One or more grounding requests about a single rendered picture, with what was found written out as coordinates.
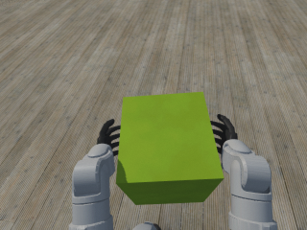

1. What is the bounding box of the carton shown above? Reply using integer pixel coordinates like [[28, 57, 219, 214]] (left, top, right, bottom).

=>
[[116, 91, 224, 205]]

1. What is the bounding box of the left robot forearm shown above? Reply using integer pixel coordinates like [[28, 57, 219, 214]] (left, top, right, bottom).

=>
[[68, 144, 116, 230]]

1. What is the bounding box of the left robot hand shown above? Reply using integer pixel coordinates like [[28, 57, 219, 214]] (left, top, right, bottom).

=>
[[97, 119, 121, 156]]

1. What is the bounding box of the right robot hand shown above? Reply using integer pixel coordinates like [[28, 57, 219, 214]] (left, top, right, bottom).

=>
[[210, 114, 238, 154]]

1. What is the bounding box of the right robot forearm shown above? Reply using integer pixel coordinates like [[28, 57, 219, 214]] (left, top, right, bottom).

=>
[[221, 139, 278, 230]]

